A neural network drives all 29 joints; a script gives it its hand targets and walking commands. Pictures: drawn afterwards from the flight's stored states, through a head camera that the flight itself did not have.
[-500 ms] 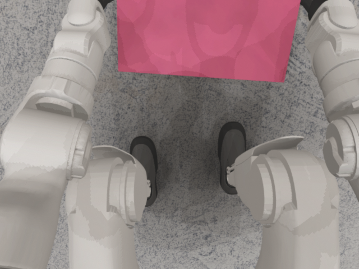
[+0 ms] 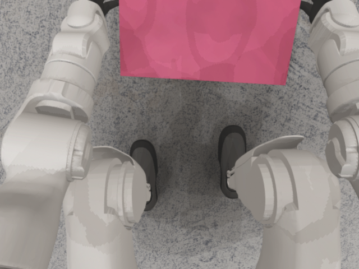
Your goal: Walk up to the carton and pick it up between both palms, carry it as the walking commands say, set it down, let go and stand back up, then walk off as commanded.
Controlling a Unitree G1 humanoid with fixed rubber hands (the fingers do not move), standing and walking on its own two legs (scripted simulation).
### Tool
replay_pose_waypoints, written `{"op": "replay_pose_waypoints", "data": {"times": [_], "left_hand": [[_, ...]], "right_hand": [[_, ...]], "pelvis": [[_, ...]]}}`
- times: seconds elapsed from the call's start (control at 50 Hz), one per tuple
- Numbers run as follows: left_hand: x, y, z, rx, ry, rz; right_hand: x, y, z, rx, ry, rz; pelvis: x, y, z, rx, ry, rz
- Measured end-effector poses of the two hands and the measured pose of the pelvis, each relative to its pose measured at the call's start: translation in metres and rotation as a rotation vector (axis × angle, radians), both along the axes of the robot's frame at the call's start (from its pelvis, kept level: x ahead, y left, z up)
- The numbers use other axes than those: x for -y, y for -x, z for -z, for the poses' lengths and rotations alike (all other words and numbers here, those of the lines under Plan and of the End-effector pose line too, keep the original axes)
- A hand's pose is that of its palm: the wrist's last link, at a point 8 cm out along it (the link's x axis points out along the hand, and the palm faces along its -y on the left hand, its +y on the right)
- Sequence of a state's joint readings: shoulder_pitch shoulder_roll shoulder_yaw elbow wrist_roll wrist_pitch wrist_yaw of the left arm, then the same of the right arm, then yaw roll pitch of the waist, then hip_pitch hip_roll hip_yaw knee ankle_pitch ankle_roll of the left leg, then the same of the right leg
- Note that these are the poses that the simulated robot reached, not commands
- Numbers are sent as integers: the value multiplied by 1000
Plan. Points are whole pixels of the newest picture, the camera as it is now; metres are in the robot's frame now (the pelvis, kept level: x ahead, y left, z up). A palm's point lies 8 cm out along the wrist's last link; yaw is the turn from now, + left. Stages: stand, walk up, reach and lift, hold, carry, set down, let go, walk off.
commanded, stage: reach and lift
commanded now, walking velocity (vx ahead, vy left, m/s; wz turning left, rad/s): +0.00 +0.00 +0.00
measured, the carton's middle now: (205, 0) +0.56 -0.07 -0.27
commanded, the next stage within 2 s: none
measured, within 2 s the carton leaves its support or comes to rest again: leaves its support in 0.14 s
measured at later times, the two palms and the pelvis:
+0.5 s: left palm out of the picture +0.55 +0.12 -0.13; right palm out of the picture +0.51 -0.26 -0.14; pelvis -0.02 +0.00 +0.02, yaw -1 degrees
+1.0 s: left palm out of the picture +0.55 +0.11 -0.08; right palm out of the picture +0.51 -0.26 -0.09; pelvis -0.02 -0.01 +0.05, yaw -2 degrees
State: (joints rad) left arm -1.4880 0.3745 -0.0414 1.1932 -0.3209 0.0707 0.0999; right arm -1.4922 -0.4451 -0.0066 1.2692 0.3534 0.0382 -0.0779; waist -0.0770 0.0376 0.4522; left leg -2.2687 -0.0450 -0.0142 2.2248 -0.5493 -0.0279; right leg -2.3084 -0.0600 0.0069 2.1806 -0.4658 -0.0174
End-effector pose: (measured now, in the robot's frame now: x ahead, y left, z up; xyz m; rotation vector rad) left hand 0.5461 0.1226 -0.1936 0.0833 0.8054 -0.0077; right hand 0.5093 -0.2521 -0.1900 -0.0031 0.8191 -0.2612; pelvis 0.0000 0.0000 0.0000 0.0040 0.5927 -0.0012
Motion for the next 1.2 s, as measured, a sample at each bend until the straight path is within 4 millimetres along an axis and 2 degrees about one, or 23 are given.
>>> {"op": "replay_pose_waypoints", "data": {"times": [0.1,0.28,0.44,0.76,1.04,1.2], "left_hand": [[2,-1,-1,8,-3,7],[-1,-3,-32,59,-21,-30],[4,-7,-55,70,-32,-20],[17,-4,-79,85,-28,-4],[12,-1,-122,118,-31,-26],[14,5,-139,128,-66,-72]], "right_hand": [[2,-1,0,5,8,-3],[-4,-2,-25,56,-5,5],[1,-1,-45,65,4,3],[9,1,-68,68,68,57],[2,4,-110,99,72,58],[-1,10,-131,100,84,71]], "pelvis": [[-1,6,-2,49,5,-2],[-1,13,-6,79,2,7],[-1,18,-15,94,-5,17],[5,16,-30,111,-19,36],[6,19,-51,152,-20,44],[3,21,-66,162,-14,46]]}}
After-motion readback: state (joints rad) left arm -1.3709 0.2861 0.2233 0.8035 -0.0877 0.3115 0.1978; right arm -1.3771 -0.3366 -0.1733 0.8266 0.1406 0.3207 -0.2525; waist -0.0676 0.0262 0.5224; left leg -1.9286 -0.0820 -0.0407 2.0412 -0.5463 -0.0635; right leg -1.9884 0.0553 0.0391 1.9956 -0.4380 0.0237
